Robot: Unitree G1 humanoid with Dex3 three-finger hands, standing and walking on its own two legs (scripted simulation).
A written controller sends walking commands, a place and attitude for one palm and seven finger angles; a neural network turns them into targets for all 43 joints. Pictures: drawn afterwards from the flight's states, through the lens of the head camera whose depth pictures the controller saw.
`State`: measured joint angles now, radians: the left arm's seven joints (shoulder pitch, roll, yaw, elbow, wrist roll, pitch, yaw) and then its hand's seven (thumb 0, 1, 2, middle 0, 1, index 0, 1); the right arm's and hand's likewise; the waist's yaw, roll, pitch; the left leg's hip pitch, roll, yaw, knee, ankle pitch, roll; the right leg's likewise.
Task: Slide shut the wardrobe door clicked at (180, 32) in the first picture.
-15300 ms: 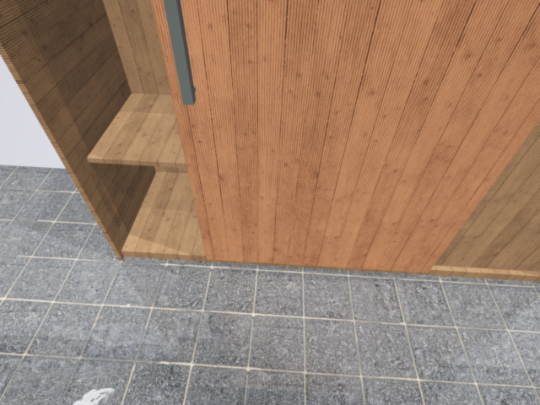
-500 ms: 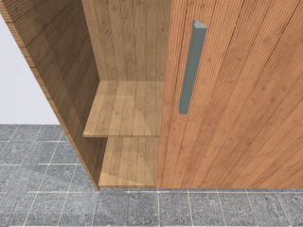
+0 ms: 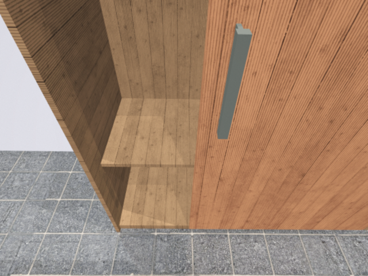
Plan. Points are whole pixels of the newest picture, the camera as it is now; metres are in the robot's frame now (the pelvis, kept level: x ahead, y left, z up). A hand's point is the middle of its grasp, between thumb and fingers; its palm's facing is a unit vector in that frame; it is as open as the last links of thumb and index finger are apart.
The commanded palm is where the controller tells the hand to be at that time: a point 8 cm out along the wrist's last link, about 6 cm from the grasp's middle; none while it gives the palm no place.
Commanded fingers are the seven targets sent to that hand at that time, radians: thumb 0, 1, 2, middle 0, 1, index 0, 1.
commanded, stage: look again from close up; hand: right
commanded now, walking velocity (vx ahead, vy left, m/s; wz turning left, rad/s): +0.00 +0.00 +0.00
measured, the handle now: (229, 88) +0.48 -0.07 +0.19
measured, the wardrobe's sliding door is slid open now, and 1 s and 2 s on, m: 0.38 0.38 0.38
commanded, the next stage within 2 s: raise the hand with hooked fingers in 0.14 s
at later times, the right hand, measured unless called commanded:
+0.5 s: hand (279, 242) +0.20 -0.17 +0.03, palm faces +0.16 +0.98 -0.08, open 7.7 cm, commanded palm +0.11 -0.22 -0.03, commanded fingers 0.00 -0.57 -0.76 0.22 0.51 0.22 0.51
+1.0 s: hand (300, 244) +0.19 -0.19 +0.06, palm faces -0.13 +0.98 -0.14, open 10.6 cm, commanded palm +0.14 -0.27 +0.07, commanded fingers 0.00 0.01 -0.51 0.27 0.88 0.27 0.88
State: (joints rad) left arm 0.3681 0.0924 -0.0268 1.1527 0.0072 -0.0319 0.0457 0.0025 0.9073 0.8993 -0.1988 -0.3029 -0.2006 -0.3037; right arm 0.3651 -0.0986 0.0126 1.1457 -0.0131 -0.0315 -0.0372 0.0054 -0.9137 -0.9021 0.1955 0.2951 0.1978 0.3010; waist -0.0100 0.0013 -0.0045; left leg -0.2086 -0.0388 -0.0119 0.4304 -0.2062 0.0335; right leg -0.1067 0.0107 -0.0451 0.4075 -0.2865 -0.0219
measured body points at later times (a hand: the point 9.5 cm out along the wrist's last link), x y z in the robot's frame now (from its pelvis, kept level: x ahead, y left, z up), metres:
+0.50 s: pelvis -0.01 -0.01 -0.02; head -0.04 +0.02 +0.43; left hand +0.13 +0.25 -0.11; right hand +0.18 -0.22 +0.04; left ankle +0.02 +0.10 -0.74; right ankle -0.04 -0.10 -0.74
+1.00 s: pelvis -0.02 -0.01 -0.04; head -0.01 +0.01 +0.41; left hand +0.18 +0.17 -0.11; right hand +0.19 -0.25 +0.07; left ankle +0.02 +0.10 -0.74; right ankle -0.04 -0.10 -0.74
